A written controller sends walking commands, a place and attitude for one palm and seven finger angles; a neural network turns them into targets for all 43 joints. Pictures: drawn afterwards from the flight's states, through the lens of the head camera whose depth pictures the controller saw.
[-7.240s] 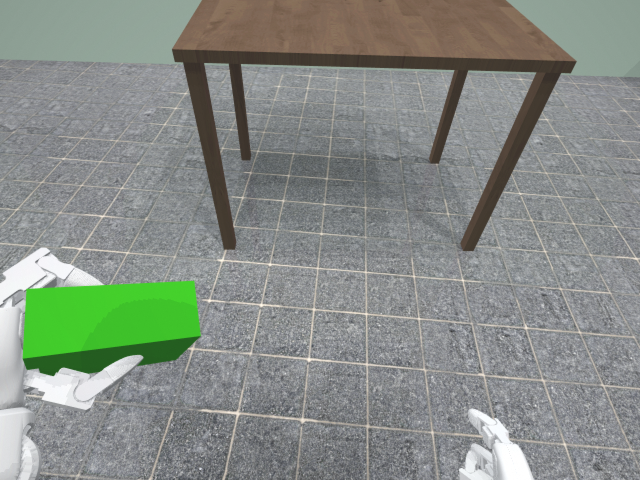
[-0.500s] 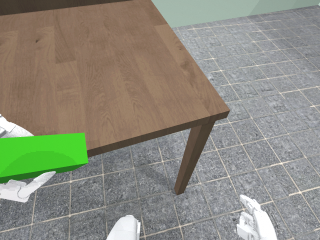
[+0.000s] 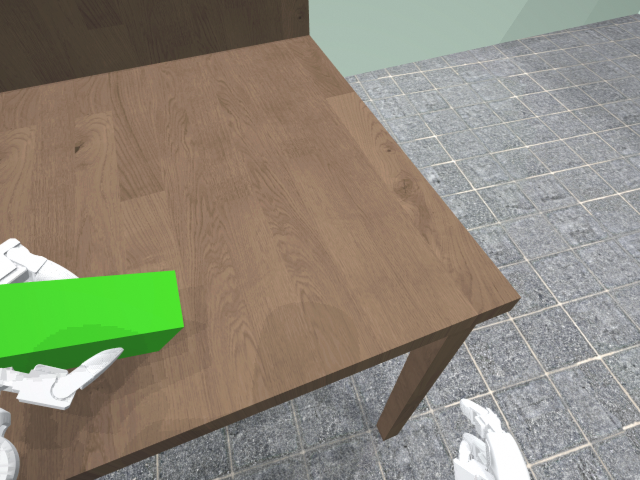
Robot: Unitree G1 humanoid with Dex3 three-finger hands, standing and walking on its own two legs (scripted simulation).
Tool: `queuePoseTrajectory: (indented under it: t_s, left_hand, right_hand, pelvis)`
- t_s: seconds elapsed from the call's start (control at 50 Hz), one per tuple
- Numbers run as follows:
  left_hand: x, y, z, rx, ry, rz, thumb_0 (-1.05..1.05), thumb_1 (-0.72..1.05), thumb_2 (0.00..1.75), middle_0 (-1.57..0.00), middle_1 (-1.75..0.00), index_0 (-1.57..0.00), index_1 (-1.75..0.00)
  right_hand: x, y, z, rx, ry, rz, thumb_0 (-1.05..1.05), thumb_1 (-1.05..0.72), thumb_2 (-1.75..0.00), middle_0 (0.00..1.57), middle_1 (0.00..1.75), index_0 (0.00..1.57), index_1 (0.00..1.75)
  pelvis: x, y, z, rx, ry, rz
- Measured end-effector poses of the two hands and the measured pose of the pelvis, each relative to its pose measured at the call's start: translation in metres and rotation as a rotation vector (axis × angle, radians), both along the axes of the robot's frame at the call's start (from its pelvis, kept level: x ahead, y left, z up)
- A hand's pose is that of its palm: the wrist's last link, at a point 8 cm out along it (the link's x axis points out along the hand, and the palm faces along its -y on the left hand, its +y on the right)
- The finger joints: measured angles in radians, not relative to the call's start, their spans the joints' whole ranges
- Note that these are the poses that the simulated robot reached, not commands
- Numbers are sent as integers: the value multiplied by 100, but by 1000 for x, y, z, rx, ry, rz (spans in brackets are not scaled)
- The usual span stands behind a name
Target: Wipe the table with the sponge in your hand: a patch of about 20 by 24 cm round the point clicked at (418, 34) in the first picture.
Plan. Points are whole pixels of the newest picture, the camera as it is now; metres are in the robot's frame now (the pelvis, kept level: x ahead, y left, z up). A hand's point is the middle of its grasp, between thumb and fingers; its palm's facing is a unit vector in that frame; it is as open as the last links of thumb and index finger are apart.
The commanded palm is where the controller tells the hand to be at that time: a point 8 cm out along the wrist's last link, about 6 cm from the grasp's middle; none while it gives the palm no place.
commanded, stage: come to a stop and stand still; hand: left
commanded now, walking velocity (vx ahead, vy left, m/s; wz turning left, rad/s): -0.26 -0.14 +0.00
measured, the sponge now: (119, 320) +0.23 +0.21 +0.14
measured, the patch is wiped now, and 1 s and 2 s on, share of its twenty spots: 0.00 0.00 0.00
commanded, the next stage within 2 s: none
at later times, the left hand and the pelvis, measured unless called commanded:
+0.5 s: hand (64, 317) +0.22 +0.24 +0.17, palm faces +0.44 -0.79 -0.43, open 9.4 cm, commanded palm +0.16 +0.27 +0.18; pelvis +0.00 -0.01 +0.01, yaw +1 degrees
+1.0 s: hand out of the picture +0.13 +0.31 +0.17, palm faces +0.48 -0.82 -0.33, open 9.4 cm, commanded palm +0.07 +0.32 +0.18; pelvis -0.08 +0.04 +0.00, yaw +1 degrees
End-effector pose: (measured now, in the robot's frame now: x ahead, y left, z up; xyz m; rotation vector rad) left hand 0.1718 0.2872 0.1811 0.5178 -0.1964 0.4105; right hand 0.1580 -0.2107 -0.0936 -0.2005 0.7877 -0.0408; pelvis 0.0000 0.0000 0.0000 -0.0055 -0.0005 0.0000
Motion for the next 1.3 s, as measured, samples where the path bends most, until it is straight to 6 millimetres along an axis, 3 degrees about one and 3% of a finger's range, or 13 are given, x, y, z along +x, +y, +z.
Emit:
queuePoseTrajectory:
  t_s: [0.08, 0.18, 0.26, 0.36, 0.48, 0.58, 0.62, 0.68, 0.74, 0.78, 0.94, 1.14, 1.3]
  left_hand:
    - [20, 8, -7, -41, 15, 7, -2, -45, 101, -81, -135, -82, -135]
    - [34, -13, 9, -7, -20, -76, -2, -45, 101, -81, -135, -82, -135]
    - [30, -26, 24, 31, -15, -118, -2, -45, 101, -81, -135, -82, -135]
    - [16, -19, 21, 35, 40, -54, -2, -45, 101, -81, -135, -82, -135]
    - [3, -11, 0, -81, 42, 44, -2, -45, 101, -81, -135, -82, -135]
    - [6, 20, 15, 15, -93, 48, -2, -45, 101, -81, -135, -82, -135]
    - [1, 17, 10, -23, -113, 27, -2, -45, 101, -81, -135, -82, -135]
    - [-13, -9, 0, -77, -92, -79, -2, -45, 101, -81, -135, -82, -135]
    - [-33, -25, -6, -94, -52, -191, -2, -45, 101, -81, -135, -82, -135]
    - [-45, -20, -8, -78, -39, -218, -2, -45, 101, -81, -135, -82, -135]
    - [-75, 50, -4, -30, -102, -35, -2, -45, 101, -81, -135, -82, -135]
    - [-96, 50, -1, -44, -154, -68, -2, -45, 102, -80, -136, -82, -135]
    - [-114, 76, -2, -27, -150, -14, -2, -45, 102, -80, -136, -82, -135]
  right_hand:
    - [18, -2, 11, -32, -23, -17, 1, -90, -90, 20, 30, 20, 30]
    - [39, -1, 23, -16, -84, 8, 1, -90, -90, 20, 30, 20, 30]
    - [47, -4, 31, 6, -107, -7, 1, -90, -90, 20, 30, 20, 30]
    - [48, -16, 35, -8, -133, -43, 1, -90, -90, 20, 30, 20, 30]
    - [35, -30, 31, -51, -100, -56, 1, -90, -90, 20, 30, 20, 30]
    - [5, -33, 39, -76, -79, 9, 1, -90, -90, 20, 30, 20, 30]
    - [-7, -35, 41, -77, -103, -1, 1, -90, -90, 20, 30, 20, 30]
    - [-27, -35, 41, -74, -122, -30, 1, -90, -90, 20, 30, 20, 30]
    - [-47, -30, 41, -79, -123, -62, 1, -90, -90, 20, 30, 20, 30]
    - [-61, -23, 41, -86, -111, -79, 1, -90, -90, 20, 30, 20, 30]
    - [-95, 12, 36, -92, -55, -38, 1, -90, -90, 20, 30, 20, 30]
    - [-83, 55, 37, -23, -127, 62, 1, -90, -90, 20, 30, 20, 30]
    - [-67, 65, 41, -66, -132, 124, 1, -90, -90, 20, 30, 20, 30]
  pelvis:
    - [6, 4, 3, 15, 9, -9]
    - [10, -2, 5, 4, 24, -3]
    - [10, -9, 11, -1, 37, -3]
    - [14, -11, 12, 7, 45, -20]
    - [4, -13, 12, -9, 16, 5]
    - [-23, -20, 12, 4, 8, -5]
    - [-31, -15, 9, -5, 4, -14]
    - [-43, -4, 7, -3, -14, -20]
    - [-51, 5, 5, -7, -27, -17]
    - [-57, 9, 5, -10, -34, -13]
    - [-78, 28, 6, -31, -53, 4]
    - [-91, 45, 4, -22, -82, 49]
    - [-96, 54, 1, -45, -64, 65]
